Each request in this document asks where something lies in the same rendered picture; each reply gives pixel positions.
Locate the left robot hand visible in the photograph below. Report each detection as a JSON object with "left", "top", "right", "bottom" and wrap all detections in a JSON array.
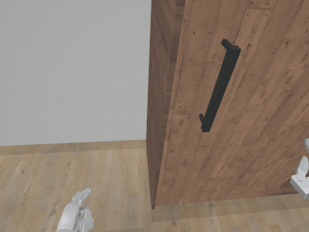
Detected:
[{"left": 57, "top": 188, "right": 95, "bottom": 232}]

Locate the handle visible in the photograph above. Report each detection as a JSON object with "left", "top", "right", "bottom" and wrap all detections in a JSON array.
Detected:
[{"left": 199, "top": 39, "right": 241, "bottom": 132}]

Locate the right robot hand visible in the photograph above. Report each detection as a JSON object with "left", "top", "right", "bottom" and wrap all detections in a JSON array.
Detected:
[{"left": 290, "top": 137, "right": 309, "bottom": 200}]

